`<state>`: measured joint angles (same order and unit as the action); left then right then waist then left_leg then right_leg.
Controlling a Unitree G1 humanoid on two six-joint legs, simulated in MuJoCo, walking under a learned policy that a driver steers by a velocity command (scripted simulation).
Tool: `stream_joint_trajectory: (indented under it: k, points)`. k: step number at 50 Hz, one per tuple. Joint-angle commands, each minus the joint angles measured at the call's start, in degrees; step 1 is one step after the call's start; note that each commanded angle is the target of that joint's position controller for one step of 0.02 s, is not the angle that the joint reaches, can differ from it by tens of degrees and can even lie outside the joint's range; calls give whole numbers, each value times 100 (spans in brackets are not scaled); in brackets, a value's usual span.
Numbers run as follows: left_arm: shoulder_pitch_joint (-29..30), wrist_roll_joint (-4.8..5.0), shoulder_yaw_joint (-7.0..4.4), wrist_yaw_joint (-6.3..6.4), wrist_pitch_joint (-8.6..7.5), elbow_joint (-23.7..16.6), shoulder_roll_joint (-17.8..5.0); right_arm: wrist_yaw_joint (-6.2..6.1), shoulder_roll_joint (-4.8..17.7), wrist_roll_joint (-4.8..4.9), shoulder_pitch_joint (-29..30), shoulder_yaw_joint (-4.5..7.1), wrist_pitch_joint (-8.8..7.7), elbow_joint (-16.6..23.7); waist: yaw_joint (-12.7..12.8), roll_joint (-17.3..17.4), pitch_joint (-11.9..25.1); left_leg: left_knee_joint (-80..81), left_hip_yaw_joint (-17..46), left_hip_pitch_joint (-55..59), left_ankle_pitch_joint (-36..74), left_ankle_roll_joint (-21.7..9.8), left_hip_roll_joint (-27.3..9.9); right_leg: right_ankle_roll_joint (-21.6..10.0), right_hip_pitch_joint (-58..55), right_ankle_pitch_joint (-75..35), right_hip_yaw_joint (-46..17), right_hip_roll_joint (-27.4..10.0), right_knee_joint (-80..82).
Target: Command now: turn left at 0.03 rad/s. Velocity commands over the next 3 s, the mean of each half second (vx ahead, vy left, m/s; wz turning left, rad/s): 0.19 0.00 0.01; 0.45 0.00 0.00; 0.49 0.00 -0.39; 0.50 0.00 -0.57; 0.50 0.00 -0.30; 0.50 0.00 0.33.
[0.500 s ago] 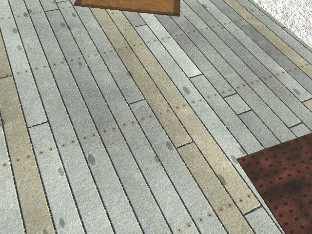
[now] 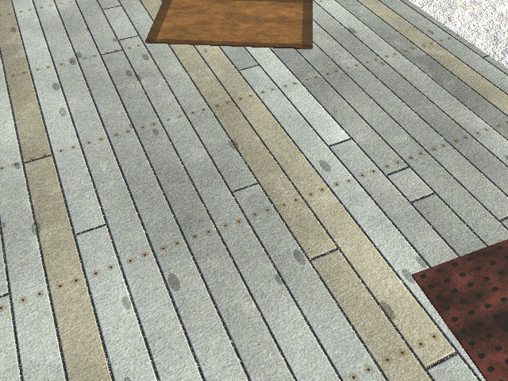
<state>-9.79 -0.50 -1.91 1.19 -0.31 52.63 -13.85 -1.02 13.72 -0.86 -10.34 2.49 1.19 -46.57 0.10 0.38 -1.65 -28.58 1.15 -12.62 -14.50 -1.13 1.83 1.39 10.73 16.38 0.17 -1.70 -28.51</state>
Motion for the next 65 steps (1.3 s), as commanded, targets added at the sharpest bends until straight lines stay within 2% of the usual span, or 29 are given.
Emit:
stream_joint_trajectory:
  k: [1,6,9,11,14,15,17,18,19,20,21,22,24,27,31,36,38,40,41,42,43,44,45,47,48,49,54,61,65]
  points:
    - [80,5,-119,45,-66,-142,-691,-41,547,12,138,149,-80,189,27,-85,138,456,368,174,744,-93,-332,-146,188,-637,-267,-240,552]
    - [60,14,-90,58,-58,83,-653,-75,566,25,59,161,-98,-121,30,-12,102,487,333,227,806,-50,-331,-168,167,-627,-235,-185,584]
    - [-92,102,-141,94,-16,206,-762,-115,663,108,-108,212,-84,-297,25,-110,-86,328,143,-185,-1739,-190,-101,-413,457,1700,-238,-70,581]
    - [-186,145,-149,109,-90,185,-780,-116,611,152,-92,201,-197,-288,67,-216,-513,226,235,-736,-2399,-302,-157,-662,692,2604,-644,-296,756]
    - [-637,201,-244,66,-278,342,-1013,-17,396,207,55,175,-481,-266,167,-787,-524,-609,-106,-1226,-1389,-235,-83,-1163,170,2833,-1878,-1110,1363]
    - [-638,210,-280,50,-302,361,-1101,23,334,237,69,167,-540,-265,116,-1024,-530,-875,-264,-1212,-995,-241,-73,-1349,126,2826,-2313,-1434,1636]
    - [-303,238,-267,10,-317,241,-1057,77,323,270,-207,171,-609,-380,-143,-1023,-589,-427,-237,-489,-935,-421,-146,-1325,642,2420,-2216,-1423,1633]
    - [64,250,-235,-19,-310,118,-957,82,365,283,-698,200,-622,-599,-418,-895,-543,139,-200,394,-756,-494,-134,-1102,1139,1988,-1720,-1094,1338]
    - [420,252,-159,-37,-336,-59,-699,71,649,256,-1239,292,-643,-826,-625,-298,-477,578,508,1051,-881,-632,-460,-740,1682,1188,-918,-544,462]
    - [626,198,-92,-46,-443,-264,-414,79,1161,270,-1932,448,-669,-1054,-758,1118,-258,1318,2207,2038,-1083,-1093,-1332,-292,2599,465,169,237,-1435]
    - [709,188,-132,-38,-554,-374,-596,142,1226,178,-2229,437,-724,-1061,-868,1470,-139,1710,3665,2598,-325,-1598,-2182,-223,3542,1331,-101,373,-2827]
    - [505,271,-183,-84,-610,-305,-753,158,852,92,-1935,305,-774,-991,-573,785,-190,1524,3388,2665,165,-1588,-2228,-361,3922,1363,-445,86,-3629]
    - [391,320,-165,-172,-653,-210,-652,183,646,113,-1595,216,-785,-875,-358,317,-211,1592,2424,2678,760,-1295,-1971,-567,4257,565,-401,-277,-3823]
    - [650,203,-149,-282,-604,-298,-444,150,387,110,-1630,77,-648,-926,-299,436,-241,1869,1392,2143,1816,-1013,-1564,-427,3795,-221,-102,-478,-3088]
    - [1572,147,2,-336,-545,-671,-140,-3,699,91,-1605,92,-591,-896,-427,406,-546,2259,571,1003,1797,-917,-1160,-149,2793,-1340,312,-143,-1215]
    - [1892,224,-55,-367,-509,-939,-505,-21,852,210,-1772,164,-637,-1090,-274,575,-658,2311,416,1272,2062,-788,-1518,-400,2087,-1832,162,-11,-197]
    - [1457,206,-172,-370,-526,-871,-740,-20,959,174,-1633,212,-581,-1067,48,656,-212,1601,280,1706,3826,-642,-1595,-603,1457,-1558,244,180,-196]
    - [-125,225,-402,-303,-474,-408,-1084,-21,924,102,-1517,199,-469,-1008,822,671,770,-327,-17,1308,5019,-386,-1263,-892,-554,-1340,390,391,-252]
    - [-1135,154,-500,-240,-438,-199,-1454,-16,702,-5,-1622,106,-453,-874,1062,-22,1524,-2180,-134,-110,3121,-238,-936,-1245,-2345,-928,-963,-737,-380]
    - [-1439,112,-504,-313,-439,-54,-1639,61,-206,86,-2436,-123,-563,-914,537,-1699,2465,-4180,171,-1967,-1478,63,193,-2162,-3748,994,-3966,-2047,674]
    - [-1137,161,-357,-333,-470,-81,-1096,87,397,250,-1907,8,-713,-905,711,-1176,1869,-4898,781,-2564,-1703,-89,-25,-1898,-3213,1642,-4403,-1848,1371]
    - [-562,163,-291,-323,-514,-174,-899,95,741,391,-1278,110,-803,-661,566,-898,924,-4992,593,-2935,-1194,-203,-317,-1662,-2317,1272,-3523,-1728,1491]
    - [-75,116,-244,-338,-558,-271,-789,42,810,344,-907,129,-836,-589,365,-225,481,-4704,470,-2615,-641,-261,-632,-1503,-1342,397,-2782,-1502,1634]
    - [258,-32,-195,-367,-647,-282,-607,-4,635,206,-1029,171,-759,-594,-45,-301,359,-4233,503,-1923,-111,-245,-1004,-1475,-289,-605,-1951,-1212,1861]
    - [272,-15,-152,-384,-650,-230,-447,-18,575,199,-1057,192,-682,-611,-132,-322,300,-4074,466,-1773,-45,-264,-1038,-1412,-73,-675,-1618,-999,2005]
    - [215,6,-168,-372,-653,-181,-586,-26,437,197,-1104,171,-636,-577,-217,-477,251,-3856,422,-1740,-66,-212,-1072,-1531,145,-670,-1553,-1043,2127]
    - [-456,82,-241,-160,-600,-38,-928,-46,553,47,221,196,-637,-58,45,-156,-226,-1987,308,-2589,1136,196,-1047,-1580,107,-942,-1332,-931,2380]
    - [-1302,209,-276,-51,-446,120,-996,151,480,166,1577,83,-765,350,469,-310,-233,-97,190,-1935,1982,313,-510,-1305,-299,-1145,-1224,-811,1809]
    - [-1258,203,-367,0,-328,46,-1124,199,864,201,1252,183,-870,371,122,-581,-13,340,232,-1078,1240,130,-407,-1116,-651,-1507,-1636,-1014,1061]
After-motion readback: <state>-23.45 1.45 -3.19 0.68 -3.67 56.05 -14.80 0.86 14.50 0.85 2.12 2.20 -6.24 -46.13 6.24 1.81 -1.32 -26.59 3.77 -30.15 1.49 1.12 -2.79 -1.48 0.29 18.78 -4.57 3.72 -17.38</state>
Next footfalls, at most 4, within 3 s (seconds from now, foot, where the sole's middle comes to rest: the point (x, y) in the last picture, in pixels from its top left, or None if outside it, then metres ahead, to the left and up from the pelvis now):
0.80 right None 0.42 -0.13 -0.77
1.34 left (238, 311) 0.72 0.09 -0.77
1.86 right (348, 259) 0.89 -0.25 -0.77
2.36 left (336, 176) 1.25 -0.25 -0.77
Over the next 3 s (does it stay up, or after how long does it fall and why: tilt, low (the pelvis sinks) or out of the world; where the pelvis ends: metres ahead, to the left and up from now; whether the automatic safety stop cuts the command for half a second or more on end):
stays up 1.31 -0.46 0.00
